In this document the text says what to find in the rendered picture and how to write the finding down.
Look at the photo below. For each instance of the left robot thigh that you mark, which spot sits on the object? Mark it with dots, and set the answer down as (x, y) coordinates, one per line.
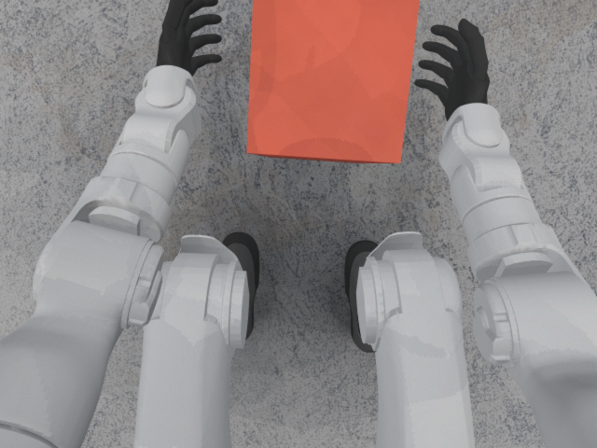
(183, 395)

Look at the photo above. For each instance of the robot thigh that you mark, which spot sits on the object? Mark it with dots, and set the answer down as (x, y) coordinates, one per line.
(183, 395)
(423, 390)

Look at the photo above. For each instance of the right robot thigh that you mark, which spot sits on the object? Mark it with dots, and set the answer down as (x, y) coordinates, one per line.
(423, 390)

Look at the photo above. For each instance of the robot right forearm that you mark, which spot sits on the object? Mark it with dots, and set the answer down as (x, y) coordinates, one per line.
(505, 234)

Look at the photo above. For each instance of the robot right upper arm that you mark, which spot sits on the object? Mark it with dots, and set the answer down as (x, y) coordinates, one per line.
(542, 327)

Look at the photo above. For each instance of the robot left upper arm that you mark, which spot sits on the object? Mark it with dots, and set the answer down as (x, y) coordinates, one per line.
(95, 283)

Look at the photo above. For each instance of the carton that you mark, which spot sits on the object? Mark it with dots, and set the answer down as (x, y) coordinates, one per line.
(330, 79)

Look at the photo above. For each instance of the left robot hand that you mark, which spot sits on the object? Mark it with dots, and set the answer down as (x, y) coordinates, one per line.
(176, 46)

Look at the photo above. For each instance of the robot left forearm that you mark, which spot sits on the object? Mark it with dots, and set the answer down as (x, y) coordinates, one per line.
(134, 190)

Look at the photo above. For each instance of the right robot hand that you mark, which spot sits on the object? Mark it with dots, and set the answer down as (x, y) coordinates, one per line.
(468, 82)

